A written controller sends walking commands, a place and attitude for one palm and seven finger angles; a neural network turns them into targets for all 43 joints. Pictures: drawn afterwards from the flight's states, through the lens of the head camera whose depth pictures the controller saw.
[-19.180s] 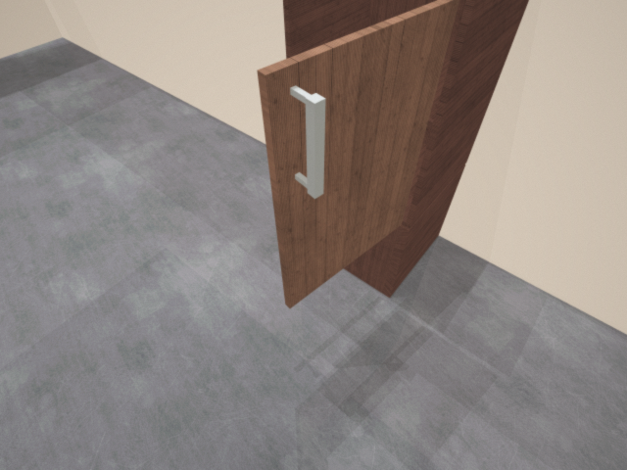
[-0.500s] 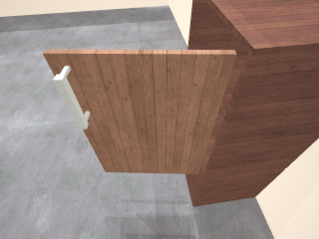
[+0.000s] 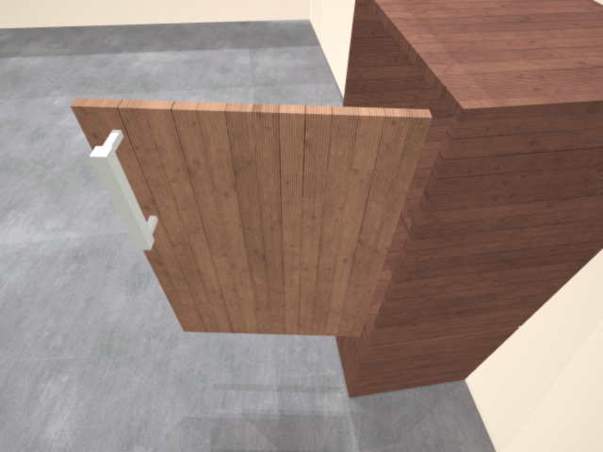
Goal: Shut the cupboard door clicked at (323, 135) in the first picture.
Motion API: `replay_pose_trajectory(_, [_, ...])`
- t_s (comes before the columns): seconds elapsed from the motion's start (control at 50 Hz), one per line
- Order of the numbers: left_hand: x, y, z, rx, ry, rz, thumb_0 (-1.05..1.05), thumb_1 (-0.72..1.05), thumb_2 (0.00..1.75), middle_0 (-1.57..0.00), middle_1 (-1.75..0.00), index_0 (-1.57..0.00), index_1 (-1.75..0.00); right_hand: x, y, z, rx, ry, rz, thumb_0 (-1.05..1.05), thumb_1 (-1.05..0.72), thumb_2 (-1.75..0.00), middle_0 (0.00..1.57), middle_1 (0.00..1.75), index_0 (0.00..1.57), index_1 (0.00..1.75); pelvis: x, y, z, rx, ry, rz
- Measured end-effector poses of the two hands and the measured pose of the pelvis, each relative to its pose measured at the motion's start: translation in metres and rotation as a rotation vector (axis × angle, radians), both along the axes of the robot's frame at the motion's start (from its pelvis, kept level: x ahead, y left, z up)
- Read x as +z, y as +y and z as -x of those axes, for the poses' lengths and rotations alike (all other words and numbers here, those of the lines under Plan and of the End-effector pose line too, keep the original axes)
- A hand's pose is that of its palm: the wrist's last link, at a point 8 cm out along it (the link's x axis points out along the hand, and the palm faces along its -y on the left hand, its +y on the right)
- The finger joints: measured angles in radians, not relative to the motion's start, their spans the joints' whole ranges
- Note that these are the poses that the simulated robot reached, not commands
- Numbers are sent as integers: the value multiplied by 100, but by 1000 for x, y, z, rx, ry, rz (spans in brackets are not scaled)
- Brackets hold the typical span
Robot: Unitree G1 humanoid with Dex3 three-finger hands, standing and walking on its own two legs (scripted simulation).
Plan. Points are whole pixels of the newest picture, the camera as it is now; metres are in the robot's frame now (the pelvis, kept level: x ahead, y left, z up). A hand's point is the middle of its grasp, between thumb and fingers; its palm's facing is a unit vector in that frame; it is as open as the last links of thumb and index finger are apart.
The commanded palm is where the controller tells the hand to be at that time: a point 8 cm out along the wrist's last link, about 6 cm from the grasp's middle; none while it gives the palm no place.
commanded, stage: look again from close up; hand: left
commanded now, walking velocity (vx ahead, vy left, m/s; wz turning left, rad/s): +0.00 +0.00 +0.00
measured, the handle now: (131, 194) +0.40 +0.26 +0.13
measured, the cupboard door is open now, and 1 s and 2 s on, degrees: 80 80 80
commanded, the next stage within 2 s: raise the hand and make a fist in 0.46 s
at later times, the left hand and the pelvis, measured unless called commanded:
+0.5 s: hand out of the picture -0.02 +0.17 -0.18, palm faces +0.01 -0.98 -0.18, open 7.4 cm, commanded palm none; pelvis +0.00 +0.00 +0.00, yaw +0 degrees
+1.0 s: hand out of the picture +0.09 +0.16 -0.05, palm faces +0.08 -1.00 +0.00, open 6.1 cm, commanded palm +0.09 +0.22 -0.01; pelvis -0.07 -0.03 -0.06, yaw +3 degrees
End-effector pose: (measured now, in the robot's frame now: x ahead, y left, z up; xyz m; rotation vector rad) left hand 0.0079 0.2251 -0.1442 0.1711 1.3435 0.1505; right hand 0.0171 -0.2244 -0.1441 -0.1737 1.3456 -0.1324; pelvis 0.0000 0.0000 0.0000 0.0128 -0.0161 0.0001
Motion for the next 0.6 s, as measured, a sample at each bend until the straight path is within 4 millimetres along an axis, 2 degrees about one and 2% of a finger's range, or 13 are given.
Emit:
replay_pose_trajectory(0.32, [-1,-6,28,15,77,20,0,91,90,-20,-30,-20,-29,1,4,18,-13,50,-6,0,-91,-90,20,30,20,30,2,0,3,-5,1,0])
replay_pose_trajectory(0.58, [-2,-7,29,6,72,23,0,91,90,-20,-30,-20,-29,2,5,22,-20,52,-4,1,-92,-90,20,30,20,30,2,2,6,-6,10,6])
replay_pose_trajectory(0.6, [3,-3,18,59,15,20,0,91,90,-20,-30,-20,-30,3,3,19,-21,12,11,1,-92,-90,20,30,20,30,1,2,8,-4,11,8])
